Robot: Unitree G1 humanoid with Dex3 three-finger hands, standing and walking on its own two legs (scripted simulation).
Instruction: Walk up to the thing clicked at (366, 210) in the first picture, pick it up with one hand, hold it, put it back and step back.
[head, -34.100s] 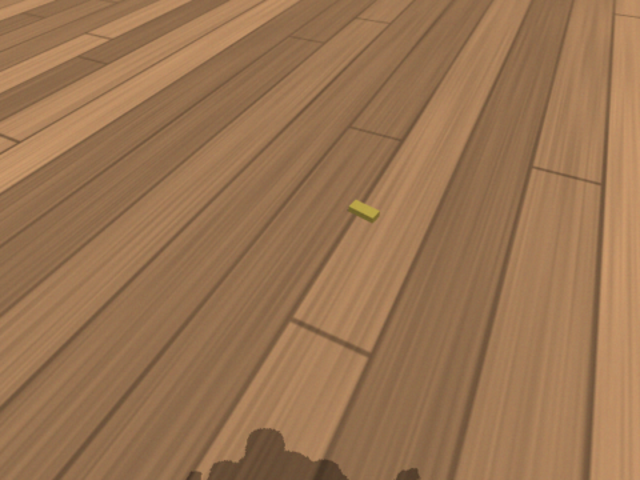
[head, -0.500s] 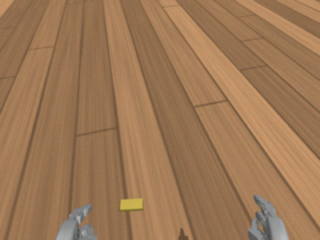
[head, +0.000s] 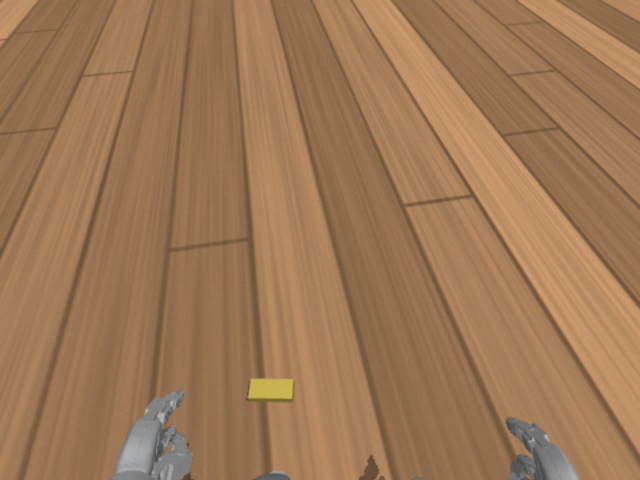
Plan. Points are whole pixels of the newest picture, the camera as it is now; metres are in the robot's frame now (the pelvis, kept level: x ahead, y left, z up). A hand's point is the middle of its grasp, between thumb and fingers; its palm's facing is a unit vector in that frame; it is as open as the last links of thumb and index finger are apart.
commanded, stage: stand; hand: left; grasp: from above
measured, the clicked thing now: (271, 390) +0.47 +0.20 -0.71
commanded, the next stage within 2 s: none
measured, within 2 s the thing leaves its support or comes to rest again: neither
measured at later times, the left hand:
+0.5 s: hand out of the picture +0.04 +0.24 -0.12, palm faces +0.04 -0.94 -0.33, open 7.4 cm
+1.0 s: hand out of the picture +0.06 +0.25 -0.11, palm faces +0.03 -0.94 -0.35, open 7.4 cm
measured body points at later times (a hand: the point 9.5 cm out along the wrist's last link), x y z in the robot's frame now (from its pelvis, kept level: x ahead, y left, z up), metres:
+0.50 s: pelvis +0.01 +0.00 +0.04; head +0.03 +0.00 +0.49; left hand +0.04 +0.29 -0.10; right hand +0.08 -0.27 -0.10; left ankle +0.02 +0.14 -0.69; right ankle +0.01 -0.16 -0.69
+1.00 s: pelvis +0.00 +0.00 +0.05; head +0.01 -0.01 +0.50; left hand +0.06 +0.29 -0.08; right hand +0.07 -0.29 -0.09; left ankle +0.02 +0.14 -0.69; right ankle +0.01 -0.16 -0.69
